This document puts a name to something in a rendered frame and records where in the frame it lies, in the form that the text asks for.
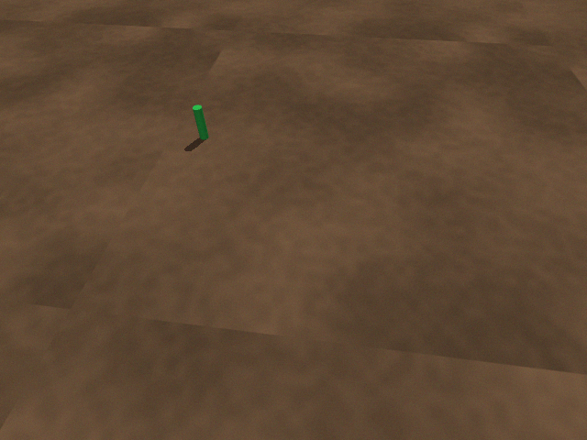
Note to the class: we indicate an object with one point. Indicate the can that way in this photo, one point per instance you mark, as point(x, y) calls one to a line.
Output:
point(200, 121)

